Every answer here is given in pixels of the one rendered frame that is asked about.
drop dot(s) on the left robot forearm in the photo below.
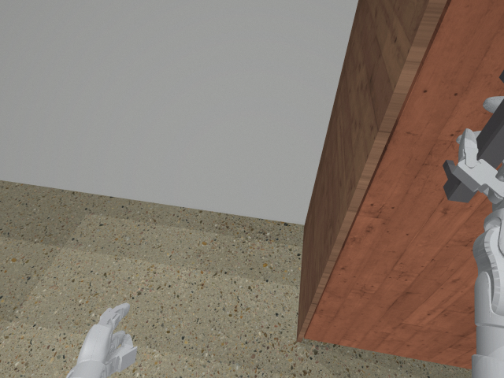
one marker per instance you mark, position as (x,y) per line
(88,369)

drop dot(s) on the handle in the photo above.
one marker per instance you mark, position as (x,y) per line
(490,145)

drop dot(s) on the right robot forearm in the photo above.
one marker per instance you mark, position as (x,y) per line
(488,251)

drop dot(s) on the wardrobe door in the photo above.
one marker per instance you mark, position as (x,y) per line
(403,283)

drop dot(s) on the left robot hand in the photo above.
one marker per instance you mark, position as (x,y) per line
(101,344)

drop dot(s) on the right robot hand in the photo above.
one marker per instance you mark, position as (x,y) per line
(479,175)

